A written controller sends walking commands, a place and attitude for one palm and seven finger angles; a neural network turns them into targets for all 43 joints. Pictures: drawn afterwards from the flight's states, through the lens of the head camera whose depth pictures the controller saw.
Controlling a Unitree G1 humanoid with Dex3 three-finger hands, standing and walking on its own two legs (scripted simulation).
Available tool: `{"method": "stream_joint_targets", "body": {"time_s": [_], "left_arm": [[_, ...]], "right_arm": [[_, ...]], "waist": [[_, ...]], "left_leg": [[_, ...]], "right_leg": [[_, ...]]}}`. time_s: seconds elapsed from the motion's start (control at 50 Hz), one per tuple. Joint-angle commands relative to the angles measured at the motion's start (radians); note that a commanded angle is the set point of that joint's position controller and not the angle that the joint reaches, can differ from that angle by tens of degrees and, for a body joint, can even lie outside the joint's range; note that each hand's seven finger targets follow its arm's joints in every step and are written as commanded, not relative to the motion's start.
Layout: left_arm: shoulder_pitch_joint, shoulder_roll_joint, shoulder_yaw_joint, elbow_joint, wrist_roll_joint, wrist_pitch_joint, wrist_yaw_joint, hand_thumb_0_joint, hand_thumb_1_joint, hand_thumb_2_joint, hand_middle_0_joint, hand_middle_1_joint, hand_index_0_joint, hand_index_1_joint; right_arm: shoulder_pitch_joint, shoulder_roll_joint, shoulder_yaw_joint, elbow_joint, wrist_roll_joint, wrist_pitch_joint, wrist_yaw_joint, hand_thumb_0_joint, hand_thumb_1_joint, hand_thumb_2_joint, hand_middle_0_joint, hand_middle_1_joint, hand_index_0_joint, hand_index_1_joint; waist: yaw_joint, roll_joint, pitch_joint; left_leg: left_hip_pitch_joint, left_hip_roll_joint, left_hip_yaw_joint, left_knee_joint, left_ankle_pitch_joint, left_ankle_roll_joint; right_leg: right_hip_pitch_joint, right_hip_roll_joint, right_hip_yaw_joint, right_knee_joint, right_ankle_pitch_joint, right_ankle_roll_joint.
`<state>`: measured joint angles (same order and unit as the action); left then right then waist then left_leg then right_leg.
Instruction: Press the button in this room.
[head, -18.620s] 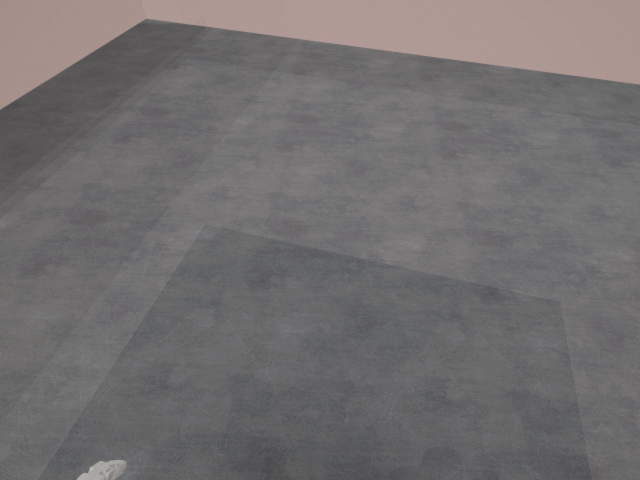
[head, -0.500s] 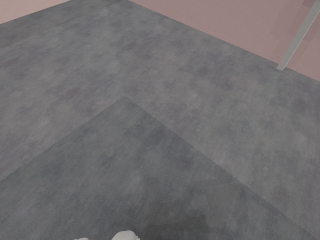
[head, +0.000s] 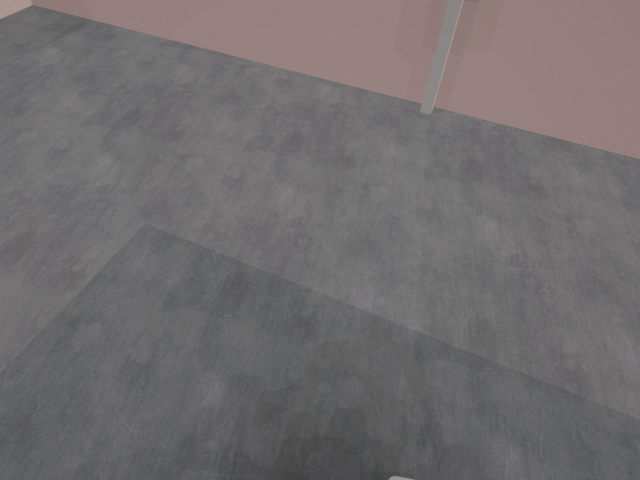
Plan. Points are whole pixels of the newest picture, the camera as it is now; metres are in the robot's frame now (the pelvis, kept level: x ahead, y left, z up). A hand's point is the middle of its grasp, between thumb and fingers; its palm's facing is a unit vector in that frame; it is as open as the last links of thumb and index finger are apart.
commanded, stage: turn or walk to find it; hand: left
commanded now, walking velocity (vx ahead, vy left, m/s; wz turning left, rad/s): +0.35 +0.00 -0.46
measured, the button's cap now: out of the picture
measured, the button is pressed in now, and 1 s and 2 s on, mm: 0 0 0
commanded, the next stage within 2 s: stand and wait in 1.70 s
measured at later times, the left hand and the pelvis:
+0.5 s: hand (224, 464) +0.17 +0.15 -0.19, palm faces -0.10 -0.98 -0.19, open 7.3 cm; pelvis +0.18 -0.04 -0.01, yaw -10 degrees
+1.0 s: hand (309, 247) +0.56 +0.04 -0.16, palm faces -0.34 -0.92 -0.18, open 7.4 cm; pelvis +0.39 -0.08 +0.00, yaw -17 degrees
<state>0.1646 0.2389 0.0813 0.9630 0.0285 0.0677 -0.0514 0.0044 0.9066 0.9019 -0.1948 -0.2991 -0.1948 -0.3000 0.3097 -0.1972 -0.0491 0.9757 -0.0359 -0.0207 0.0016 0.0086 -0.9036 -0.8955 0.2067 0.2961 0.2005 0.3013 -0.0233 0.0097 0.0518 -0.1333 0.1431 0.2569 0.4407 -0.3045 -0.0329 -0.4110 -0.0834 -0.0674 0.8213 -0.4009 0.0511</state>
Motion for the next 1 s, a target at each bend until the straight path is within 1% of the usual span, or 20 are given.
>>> {"method": "stream_joint_targets", "body": {"time_s": [0.0, 0.04, 0.06, 0.08, 0.1, 0.12, 0.16, 0.2, 0.42, 0.44, 0.48, 0.5, 0.52, 0.54, 0.6, 0.68, 0.76, 0.9, 0.94, 0.98], "left_arm": [[-0.105, 0.024, -0.005, -0.117, -0.001, -0.063, -0.007, 0.0, 0.9, 0.9, -0.2, -0.3, -0.2, -0.3], [0.118, 0.088, 0.011, -0.038, 0.001, -0.081, 0.008, 0.0, 0.9, 0.9, -0.2, -0.3, -0.2, -0.3], [0.271, 0.226, 0.039, 0.008, 0.005, -0.097, 0.025, 0.0, 0.9, 0.9, -0.2, -0.3, -0.2, -0.3], [0.346, 0.288, 0.048, 0.034, -0.022, -0.09, 0.038, 0.0, 0.9, 0.9, -0.2, -0.3, -0.2, -0.3], [0.319, 0.28, 0.052, 0.032, -0.023, -0.095, 0.049, 0.0, 0.9, 0.9, -0.2, -0.3, -0.2, -0.3], [0.256, 0.236, 0.041, 0.019, -0.02, -0.1, 0.052, 0.0, 0.9, 0.9, -0.2, -0.3, -0.2, -0.3], [0.109, 0.157, 0.015, -0.015, -0.015, -0.108, 0.054, 0.0, 0.9, 0.9, -0.2, -0.3, -0.2, -0.3], [0.081, 0.131, 0.001, -0.014, -0.01, -0.122, 0.051, 0.0, 0.9, 0.9, -0.2, -0.3, -0.2, -0.3], [0.168, 0.131, -0.005, 0.076, -0.008, -0.141, 0.062, 0.0, 0.9, 0.9, -0.2, -0.3, -0.2, -0.3], [0.175, 0.13, -0.005, 0.083, -0.009, -0.14, 0.064, 0.0, 0.9, 0.9, -0.2, -0.3, -0.2, -0.3], [0.154, 0.133, -0.003, 0.086, -0.014, -0.14, 0.065, 0.0, 0.9, 0.9, -0.2, -0.3, -0.2, -0.3], [0.177, 0.096, -0.005, 0.079, -0.021, -0.139, 0.06, 0.0, 0.9, 0.9, -0.2, -0.3, -0.2, -0.3], [0.255, 0.032, -0.016, 0.071, -0.032, -0.137, 0.047, 0.0, 0.9, 0.9, -0.2, -0.3, -0.2, -0.3], [0.226, 0.039, -0.022, 0.059, -0.024, -0.138, 0.054, 0.0, 0.9, 0.9, -0.2, -0.3, -0.2, -0.3], [0.072, 0.023, -0.018, 0.047, -0.007, -0.126, 0.031, 0.0, 0.9, 0.9, -0.2, -0.3, -0.2, -0.3], [0.148, -0.029, -0.017, 0.069, 0.004, -0.086, 0.027, 0.0, 0.9, 0.9, -0.2, -0.3, -0.2, -0.3], [0.07, -0.035, -0.01, 0.025, 0.003, -0.075, 0.023, 0.0, 0.9, 0.9, -0.2, -0.3, -0.2, -0.3], [-0.145, -0.048, -0.026, -0.039, 0.0, -0.09, 0.017, 0.0, 0.9, 0.9, -0.2, -0.3, -0.2, -0.3], [-0.151, -0.038, -0.024, -0.041, 0.001, -0.098, 0.018, 0.0, 0.9, 0.9, -0.2, -0.3, -0.2, -0.3], [-0.053, -0.019, -0.018, -0.008, 0.001, -0.107, 0.021, 0.0, 0.9, 0.9, -0.2, -0.3, -0.2, -0.3]], "right_arm": [[0.045, -0.202, -0.054, -0.022, -0.001, -0.016, -0.01, 0.0, -0.9, -0.9, 0.2, 0.3, 0.2, 0.3], [0.012, -0.179, -0.045, -0.026, 0.011, -0.017, -0.003, 0.0, -0.9, -0.9, 0.2, 0.3, 0.2, 0.3], [-0.027, -0.099, -0.022, -0.07, 0.022, -0.019, 0.009, 0.0, -0.9, -0.9, 0.2, 0.3, 0.2, 0.3], [-0.147, -0.1, -0.012, -0.138, 0.017, -0.014, 0.006, 0.0, -0.9, -0.9, 0.2, 0.3, 0.2, 0.3], [-0.188, -0.117, -0.017, -0.139, 0.019, -0.014, 0.001, 0.0, -0.9, -0.9, 0.2, 0.3, 0.2, 0.3], [-0.204, -0.126, -0.024, -0.128, 0.015, -0.014, 0.001, 0.0, -0.9, -0.9, 0.2, 0.3, 0.2, 0.3], [-0.124, -0.115, -0.028, -0.074, 0.004, -0.012, 0.009, 0.0, -0.9, -0.9, 0.2, 0.3, 0.2, 0.3], [-0.076, -0.098, -0.026, -0.053, 0.001, 0.001, 0.014, 0.0, -0.9, -0.9, 0.2, 0.3, 0.2, 0.3], [-0.244, -0.076, -0.015, -0.114, 0.014, -0.024, 0.037, 0.0, -0.9, -0.9, 0.2, 0.3, 0.2, 0.3], [-0.232, -0.082, -0.016, -0.109, 0.014, -0.029, 0.034, 0.0, -0.9, -0.9, 0.2, 0.3, 0.2, 0.3], [-0.032, -0.119, -0.028, -0.045, 0.004, -0.044, 0.016, 0.0, -0.9, -0.9, 0.2, 0.3, 0.2, 0.3], [0.134, -0.198, -0.045, 0.005, -0.006, -0.052, 0.004, 0.0, -0.9, -0.9, 0.2, 0.3, 0.2, 0.3], [0.239, -0.306, -0.069, 0.036, -0.014, -0.054, -0.003, 0.0, -0.9, -0.9, 0.2, 0.3, 0.2, 0.3], [0.229, -0.295, -0.064, 0.046, 0.002, -0.042, -0.008, 0.0, -0.9, -0.9, 0.2, 0.3, 0.2, 0.3], [0.05, -0.131, -0.025, 0.011, 0.004, -0.051, -0.008, 0.0, -0.9, -0.9, 0.2, 0.3, 0.2, 0.3], [0.027, -0.075, -0.017, 0.033, 0.013, -0.072, -0.013, 0.0, -0.9, -0.9, 0.2, 0.3, 0.2, 0.3], [0.064, -0.069, -0.027, 0.058, 0.017, -0.078, -0.015, 0.0, -0.9, -0.9, 0.2, 0.3, 0.2, 0.3], [0.181, -0.082, -0.032, 0.116, 0.008, -0.065, -0.012, 0.0, -0.9, -0.9, 0.2, 0.3, 0.2, 0.3], [0.184, -0.092, -0.033, 0.125, 0.005, -0.059, -0.013, 0.0, -0.9, -0.9, 0.2, 0.3, 0.2, 0.3], [0.164, -0.099, -0.034, 0.128, 0.008, -0.051, -0.013, 0.0, -0.9, -0.9, 0.2, 0.3, 0.2, 0.3]], "waist": [[-0.017, 0.167, -0.031], [0.098, 0.017, -0.119], [0.172, -0.297, -0.167], [0.201, -0.296, -0.147], [0.191, -0.293, -0.111], [0.161, -0.209, -0.031], [0.067, -0.082, 0.003], [0.027, -0.11, 0.033], [0.045, -0.135, 0.063], [0.037, -0.127, 0.053], [-0.058, -0.059, -0.049], [-0.111, 0.069, -0.185], [-0.109, 0.327, -0.295], [-0.104, 0.365, -0.315], [-0.042, 0.102, -0.011], [0.032, 0.093, -0.018], [0.031, 0.075, 0.023], [-0.035, 0.101, 0.061], [-0.034, 0.118, 0.055], [0.023, 0.1, 0.013]], "left_leg": [[0.033, 0.222, -0.141, -0.1, 0.065, 0.109], [-0.142, 0.143, -0.022, 0.21, 0.132, 0.034], [-0.476, 0.034, 0.034, 0.526, -0.182, -0.015], [-0.659, -0.03, -0.103, 0.708, -0.344, -0.021], [-0.691, 0.001, -0.201, 0.799, -0.266, -0.013], [-0.697, 0.02, -0.228, 0.835, -0.194, -0.015], [-0.591, 0.05, -0.223, 0.734, -0.064, -0.027], [-0.508, 0.032, -0.188, 0.655, -0.01, -0.045], [-0.387, -0.03, -0.154, 0.261, 0.121, -0.01], [-0.336, -0.043, -0.147, 0.222, 0.107, 0.0], [-0.046, -0.097, -0.12, 0.098, 0.155, 0.016], [0.211, 0.022, -0.254, 0.057, 0.172, 0.054], [0.434, 0.305, -0.62, -0.026, 0.181, 0.15], [0.389, 0.366, -0.724, -0.146, 0.032, 0.173], [0.002, 0.273, -0.513, -0.224, -0.036, 0.158], [-0.096, 0.18, -0.281, -0.26, 0.089, 0.131], [-0.035, 0.182, -0.226, -0.288, 0.141, 0.164], [0.053, 0.174, -0.154, -0.24, 0.283, 0.16], [0.058, 0.184, -0.153, -0.195, 0.312, 0.151], [0.058, 0.162, -0.117, -0.072, 0.441, 0.124]], "right_leg": [[0.047, 0.045, -0.089, -0.22, 0.014, -0.029], [0.419, 0.054, -0.071, -0.395, 0.124, -0.08], [0.679, -0.211, 0.305, -0.497, 0.038, -0.183], [0.692, -0.344, 0.553, -0.541, 0.218, -0.259], [0.606, -0.344, 0.562, -0.552, 0.244, -0.277], [0.517, -0.325, 0.535, -0.572, 0.138, -0.283], [0.386, -0.239, 0.331, -0.577, 0.14, -0.24], [0.283, -0.179, 0.227, -0.596, 0.26, -0.212], [0.339, -0.145, 0.198, -0.566, 0.442, -0.201], [0.345, -0.145, 0.201, -0.531, 0.497, -0.199], [0.295, -0.079, 0.142, -0.266, 0.668, -0.159], [0.171, -0.01, 0.102, -0.024, 0.531, -0.118], [-0.088, 0.122, 0.015, 0.298, -0.059, -0.08], [-0.16, 0.108, 0.099, 0.475, -0.17, -0.089], [-0.2, -0.021, 0.099, 0.499, 0.034, -0.083], [-0.148, -0.038, 0.075, 0.42, 0.157, -0.054], [-0.252, -0.066, 0.065, 0.306, 0.237, -0.026], [-0.167, -0.039, -0.035, -0.096, 0.229, -0.027], [-0.093, -0.019, -0.053, -0.168, 0.192, -0.043], [0.063, 0.028, -0.098, -0.256, 0.198, -0.064]]}}
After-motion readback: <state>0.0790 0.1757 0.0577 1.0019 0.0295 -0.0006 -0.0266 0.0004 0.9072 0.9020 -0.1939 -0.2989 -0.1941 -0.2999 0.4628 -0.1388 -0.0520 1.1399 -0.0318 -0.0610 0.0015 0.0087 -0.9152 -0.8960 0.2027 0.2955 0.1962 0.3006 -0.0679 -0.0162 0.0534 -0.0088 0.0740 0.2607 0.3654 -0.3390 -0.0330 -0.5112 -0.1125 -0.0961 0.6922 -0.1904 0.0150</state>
